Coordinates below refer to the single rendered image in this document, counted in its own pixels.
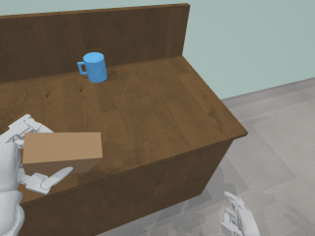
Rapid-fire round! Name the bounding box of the table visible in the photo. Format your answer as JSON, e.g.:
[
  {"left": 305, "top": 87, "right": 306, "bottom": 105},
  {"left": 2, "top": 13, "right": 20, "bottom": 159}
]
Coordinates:
[{"left": 0, "top": 3, "right": 248, "bottom": 236}]

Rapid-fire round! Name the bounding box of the left robot hand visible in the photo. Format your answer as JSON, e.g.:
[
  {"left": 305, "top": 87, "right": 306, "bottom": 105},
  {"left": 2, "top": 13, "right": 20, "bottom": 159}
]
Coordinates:
[{"left": 0, "top": 114, "right": 74, "bottom": 195}]

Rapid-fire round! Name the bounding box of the right robot hand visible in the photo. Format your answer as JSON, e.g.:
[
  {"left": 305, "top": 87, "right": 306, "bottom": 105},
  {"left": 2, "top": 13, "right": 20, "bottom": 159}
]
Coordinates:
[{"left": 221, "top": 191, "right": 261, "bottom": 236}]

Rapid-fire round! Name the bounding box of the robot left forearm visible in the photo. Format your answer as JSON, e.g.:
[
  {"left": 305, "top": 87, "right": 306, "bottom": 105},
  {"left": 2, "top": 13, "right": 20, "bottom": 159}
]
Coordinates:
[{"left": 0, "top": 190, "right": 26, "bottom": 236}]

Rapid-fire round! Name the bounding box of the sponge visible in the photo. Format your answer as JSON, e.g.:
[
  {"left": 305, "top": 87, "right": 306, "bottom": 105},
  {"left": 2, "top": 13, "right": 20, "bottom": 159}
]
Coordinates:
[{"left": 23, "top": 132, "right": 103, "bottom": 176}]

